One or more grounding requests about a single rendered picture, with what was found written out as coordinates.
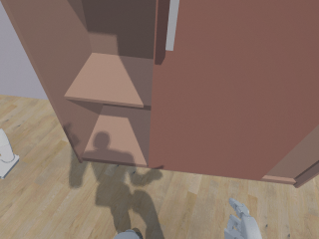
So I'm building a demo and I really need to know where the handle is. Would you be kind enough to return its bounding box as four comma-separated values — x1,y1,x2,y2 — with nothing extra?
165,0,179,51

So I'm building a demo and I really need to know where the left robot hand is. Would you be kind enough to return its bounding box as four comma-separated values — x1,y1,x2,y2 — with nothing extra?
0,128,20,179

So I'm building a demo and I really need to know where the right robot hand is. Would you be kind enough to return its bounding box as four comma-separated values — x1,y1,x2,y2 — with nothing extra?
224,197,262,239

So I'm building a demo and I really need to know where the wardrobe door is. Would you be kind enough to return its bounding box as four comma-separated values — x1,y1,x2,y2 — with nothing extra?
148,0,319,180
265,124,319,179

